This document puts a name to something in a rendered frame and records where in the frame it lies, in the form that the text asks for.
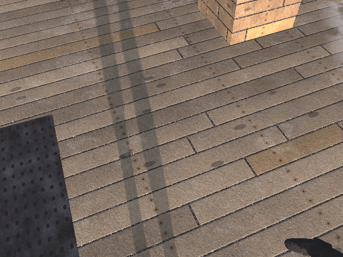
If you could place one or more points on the robot right hand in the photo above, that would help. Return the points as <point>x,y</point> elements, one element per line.
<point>312,247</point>

